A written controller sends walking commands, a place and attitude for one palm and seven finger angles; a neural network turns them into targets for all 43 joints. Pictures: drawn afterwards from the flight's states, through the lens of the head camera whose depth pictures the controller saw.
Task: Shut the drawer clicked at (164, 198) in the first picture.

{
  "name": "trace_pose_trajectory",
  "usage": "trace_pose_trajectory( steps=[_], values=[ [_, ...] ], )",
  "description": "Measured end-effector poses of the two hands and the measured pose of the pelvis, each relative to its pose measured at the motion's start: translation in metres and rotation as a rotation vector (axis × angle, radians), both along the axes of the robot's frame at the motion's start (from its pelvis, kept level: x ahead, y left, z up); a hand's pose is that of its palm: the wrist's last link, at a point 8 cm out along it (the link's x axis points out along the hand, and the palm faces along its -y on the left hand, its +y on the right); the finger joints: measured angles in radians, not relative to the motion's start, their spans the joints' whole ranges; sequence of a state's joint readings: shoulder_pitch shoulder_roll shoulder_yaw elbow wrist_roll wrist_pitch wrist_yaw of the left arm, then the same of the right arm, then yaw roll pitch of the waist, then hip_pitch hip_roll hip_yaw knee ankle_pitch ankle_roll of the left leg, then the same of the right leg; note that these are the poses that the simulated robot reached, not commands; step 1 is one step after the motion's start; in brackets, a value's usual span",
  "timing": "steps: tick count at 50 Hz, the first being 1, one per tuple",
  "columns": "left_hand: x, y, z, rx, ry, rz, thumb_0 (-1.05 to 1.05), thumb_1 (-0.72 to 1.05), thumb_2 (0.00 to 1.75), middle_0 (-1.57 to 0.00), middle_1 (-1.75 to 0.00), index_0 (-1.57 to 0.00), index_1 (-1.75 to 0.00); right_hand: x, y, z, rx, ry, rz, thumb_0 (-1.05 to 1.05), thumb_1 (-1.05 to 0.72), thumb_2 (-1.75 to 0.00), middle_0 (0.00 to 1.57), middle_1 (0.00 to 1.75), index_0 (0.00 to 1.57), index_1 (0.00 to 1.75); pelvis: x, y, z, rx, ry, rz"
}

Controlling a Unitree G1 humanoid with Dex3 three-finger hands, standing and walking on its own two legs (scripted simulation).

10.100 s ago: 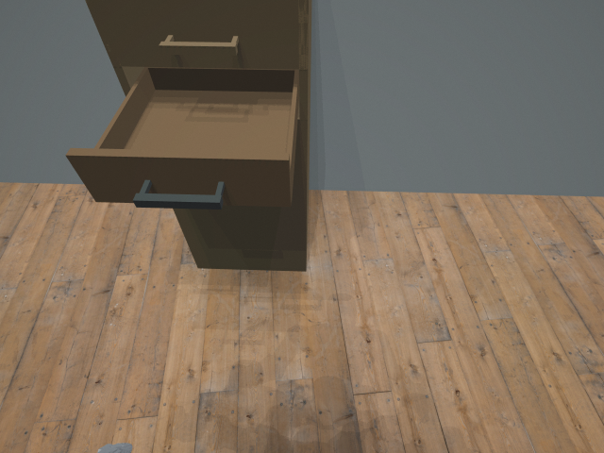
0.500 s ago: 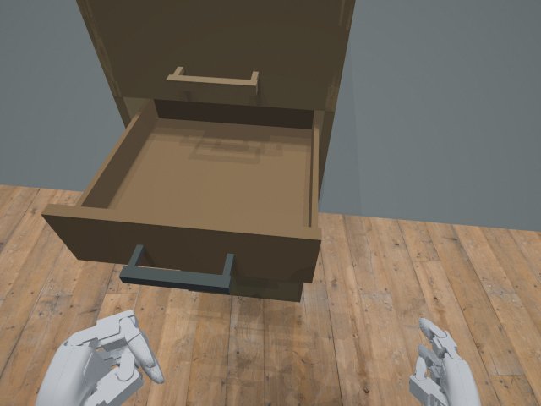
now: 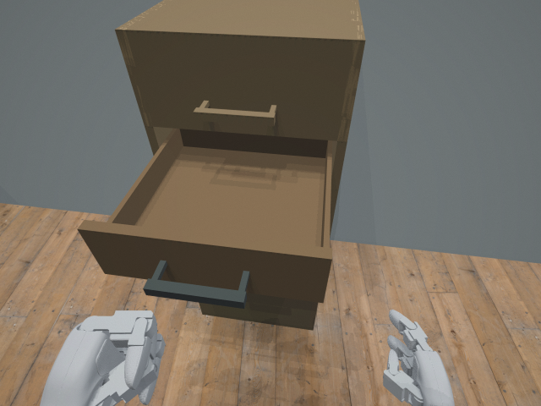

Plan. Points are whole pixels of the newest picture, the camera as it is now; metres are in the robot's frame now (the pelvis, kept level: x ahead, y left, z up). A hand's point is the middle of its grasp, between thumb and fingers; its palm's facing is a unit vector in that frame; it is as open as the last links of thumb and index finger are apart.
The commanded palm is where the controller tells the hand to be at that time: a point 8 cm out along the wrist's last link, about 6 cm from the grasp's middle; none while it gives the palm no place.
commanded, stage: raise the hand and make a fist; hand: left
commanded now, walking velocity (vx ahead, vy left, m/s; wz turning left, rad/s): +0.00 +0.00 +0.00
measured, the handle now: (199, 282) +0.29 +0.15 +0.05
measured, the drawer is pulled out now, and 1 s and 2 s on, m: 0.30 0.30 0.30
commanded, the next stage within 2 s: bring the fist close to the handle in 0.34 s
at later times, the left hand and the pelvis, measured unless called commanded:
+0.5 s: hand (156, 382) +0.12 +0.13 +0.14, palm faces +0.00 -0.99 -0.13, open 3.3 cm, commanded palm +0.07 +0.19 +0.14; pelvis +0.00 -0.03 +0.01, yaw +0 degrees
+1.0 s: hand (162, 369) +0.15 +0.15 +0.09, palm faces -0.02 -1.00 -0.05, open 3.3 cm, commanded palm +0.11 +0.20 +0.09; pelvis -0.01 -0.02 +0.00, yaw +0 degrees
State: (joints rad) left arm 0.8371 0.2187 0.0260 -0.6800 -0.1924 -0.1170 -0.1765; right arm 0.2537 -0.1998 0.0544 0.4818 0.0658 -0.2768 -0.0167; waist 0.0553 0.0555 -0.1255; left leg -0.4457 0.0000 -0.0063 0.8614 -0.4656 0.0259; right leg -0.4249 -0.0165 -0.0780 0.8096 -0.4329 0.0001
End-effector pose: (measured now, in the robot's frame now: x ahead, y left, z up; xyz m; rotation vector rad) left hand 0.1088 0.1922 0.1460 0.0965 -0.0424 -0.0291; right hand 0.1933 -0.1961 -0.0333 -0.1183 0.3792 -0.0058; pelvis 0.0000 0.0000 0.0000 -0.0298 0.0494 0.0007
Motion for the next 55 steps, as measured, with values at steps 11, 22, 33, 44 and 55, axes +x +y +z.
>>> trace_pose_trajectory(
  steps=[11,22,33,44,55],
  values=[
    [-0.005,-0.006,-0.001,0.005,0.034,0.012,0.02,0.90,0.90,-1.40,-1.60,-1.40,-1.60,-0.008,-0.029,0.004,-0.019,-0.022,-0.053,0.01,-0.90,-0.90,0.20,0.30,0.20,0.30,0.000,-0.012,0.004,0.010,-0.016,-0.005],
    [-0.011,-0.010,-0.001,0.028,0.021,0.031,0.02,0.90,0.90,-1.40,-1.60,-1.40,-1.60,-0.004,-0.039,0.003,-0.008,-0.043,-0.049,0.01,-0.90,-0.90,0.20,0.30,0.20,0.30,-0.004,-0.024,0.005,0.014,-0.022,0.000],
    [-0.003,-0.003,-0.022,-0.003,0.063,0.041,0.02,0.90,0.90,-1.40,-1.60,-1.40,-1.60,-0.006,-0.046,0.000,-0.029,-0.027,-0.048,0.01,-0.90,-0.90,0.21,0.30,0.20,0.30,-0.006,-0.029,0.006,0.014,-0.011,0.006],
    [0.011,0.008,-0.044,-0.025,0.081,0.030,0.02,0.90,0.90,-1.40,-1.60,-1.40,-1.60,-0.019,-0.054,-0.012,-0.067,0.055,-0.088,0.01,-0.90,-0.90,0.21,0.30,0.20,0.30,-0.006,-0.023,0.002,0.014,0.023,0.001],
    [0.026,0.008,-0.065,-0.056,0.077,0.000,0.02,0.90,0.90,-1.40,-1.60,-1.40,-1.60,-0.028,-0.043,-0.026,-0.085,0.116,-0.083,0.01,-0.90,-0.90,0.20,0.30,0.20,0.30,-0.010,-0.010,-0.007,0.006,0.062,0.002]
  ],
)
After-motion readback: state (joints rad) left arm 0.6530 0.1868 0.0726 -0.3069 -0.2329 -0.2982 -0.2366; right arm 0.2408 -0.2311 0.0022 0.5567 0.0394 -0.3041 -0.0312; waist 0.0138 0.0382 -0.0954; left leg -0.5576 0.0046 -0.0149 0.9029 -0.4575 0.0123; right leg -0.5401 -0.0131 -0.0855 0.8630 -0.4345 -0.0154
